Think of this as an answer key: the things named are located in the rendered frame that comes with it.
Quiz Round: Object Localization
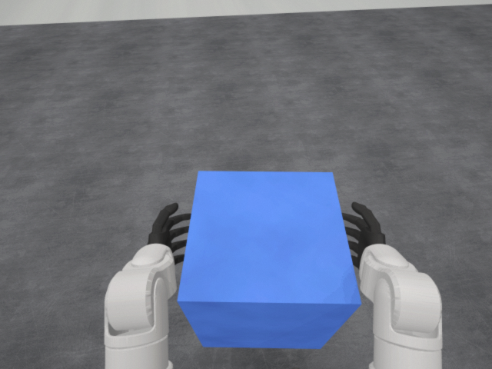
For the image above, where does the carton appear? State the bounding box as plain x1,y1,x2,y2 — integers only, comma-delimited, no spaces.
177,171,362,349

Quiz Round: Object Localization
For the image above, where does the right robot hand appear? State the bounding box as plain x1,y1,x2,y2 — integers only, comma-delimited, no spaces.
342,202,386,269

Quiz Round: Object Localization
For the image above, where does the left robot hand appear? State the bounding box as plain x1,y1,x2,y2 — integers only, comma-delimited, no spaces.
147,203,191,265

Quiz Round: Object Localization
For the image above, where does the robot right forearm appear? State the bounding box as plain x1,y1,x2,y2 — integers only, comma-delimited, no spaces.
359,244,443,369

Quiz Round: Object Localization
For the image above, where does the robot left forearm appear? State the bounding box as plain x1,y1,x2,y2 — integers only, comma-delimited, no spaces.
105,244,177,369

